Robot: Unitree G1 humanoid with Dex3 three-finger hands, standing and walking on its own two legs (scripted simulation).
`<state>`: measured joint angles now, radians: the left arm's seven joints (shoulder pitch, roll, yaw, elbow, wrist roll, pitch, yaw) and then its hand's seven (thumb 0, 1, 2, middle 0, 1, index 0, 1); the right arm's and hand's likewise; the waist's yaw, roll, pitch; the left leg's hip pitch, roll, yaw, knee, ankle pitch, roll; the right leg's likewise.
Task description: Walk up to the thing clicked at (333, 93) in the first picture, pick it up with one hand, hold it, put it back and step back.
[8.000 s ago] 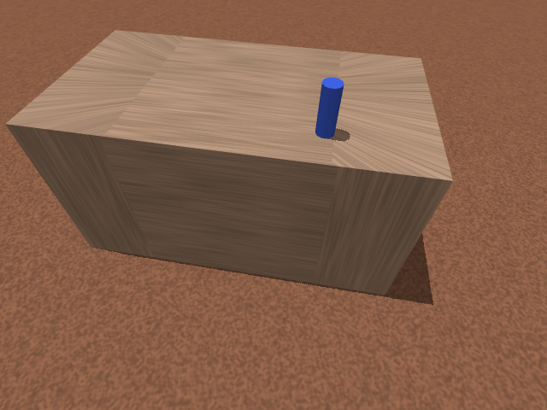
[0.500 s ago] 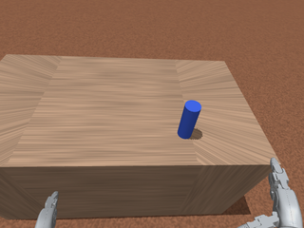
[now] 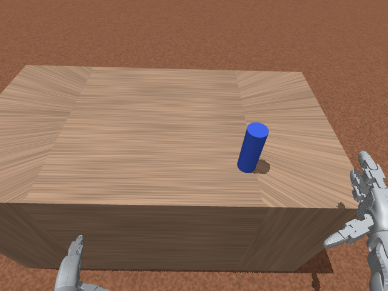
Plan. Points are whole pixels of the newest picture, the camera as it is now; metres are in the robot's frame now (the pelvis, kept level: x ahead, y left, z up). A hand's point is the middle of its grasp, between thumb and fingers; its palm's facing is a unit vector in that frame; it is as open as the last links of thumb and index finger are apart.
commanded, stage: go down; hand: right
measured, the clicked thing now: (251, 149) +0.50 -0.15 -0.04
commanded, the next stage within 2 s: none
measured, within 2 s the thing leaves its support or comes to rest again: neither
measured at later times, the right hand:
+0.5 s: hand (343, 183) +0.33 -0.30 +0.06, palm faces +0.08 +1.00 +0.01, open 17.6 cm
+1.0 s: hand (344, 155) +0.40 -0.32 +0.07, palm faces +0.08 +1.00 +0.01, open 17.6 cm
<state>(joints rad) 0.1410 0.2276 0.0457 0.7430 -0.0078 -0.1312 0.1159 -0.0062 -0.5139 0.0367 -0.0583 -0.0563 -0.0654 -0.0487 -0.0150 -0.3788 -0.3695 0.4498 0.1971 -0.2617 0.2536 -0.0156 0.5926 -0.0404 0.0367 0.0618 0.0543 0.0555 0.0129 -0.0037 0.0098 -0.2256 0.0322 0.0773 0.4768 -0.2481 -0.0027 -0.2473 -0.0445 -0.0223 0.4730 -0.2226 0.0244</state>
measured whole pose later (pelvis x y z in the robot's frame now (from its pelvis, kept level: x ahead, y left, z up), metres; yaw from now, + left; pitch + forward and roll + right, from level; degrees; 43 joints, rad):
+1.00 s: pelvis +0.01 -0.02 -0.02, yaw +2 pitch +10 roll +2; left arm 0.23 0.26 -0.03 0.59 -0.02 -0.17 0.13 -0.01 -0.52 0.05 -0.06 -0.06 -0.06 -0.05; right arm -0.52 -0.64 -0.52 1.01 0.25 -0.31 0.51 -0.02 0.58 -0.03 0.06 0.06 0.06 0.05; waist 0.09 0.03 -0.07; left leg -0.51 0.02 0.06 0.67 -0.33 -0.02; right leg -0.56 -0.06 -0.03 0.73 -0.34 0.01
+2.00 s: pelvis +0.00 -0.03 -0.05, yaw +2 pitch +16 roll +3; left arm 0.28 0.26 -0.05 0.41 0.00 -0.15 0.07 -0.01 -0.53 0.06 -0.05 -0.05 -0.06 -0.05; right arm -0.71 -0.79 -0.57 1.14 0.18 -0.28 0.54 -0.02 0.61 -0.04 0.05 0.06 0.05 0.05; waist 0.15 0.03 -0.12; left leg -0.73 0.01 0.06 0.83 -0.38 -0.02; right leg -0.79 -0.08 -0.01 0.92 -0.42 0.00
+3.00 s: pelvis +0.00 -0.02 -0.07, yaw +2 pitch +20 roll +3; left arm 0.30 0.26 -0.03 0.27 0.03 -0.16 0.04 -0.01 -0.53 0.06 -0.06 -0.05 -0.05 -0.05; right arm -0.74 -0.67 -0.49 1.19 0.16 -0.35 0.48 -0.02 0.61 -0.03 0.05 0.05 0.06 0.04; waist 0.18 0.04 -0.13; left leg -0.88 0.02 0.07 0.96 -0.43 -0.02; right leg -0.94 -0.08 0.00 1.04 -0.46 0.00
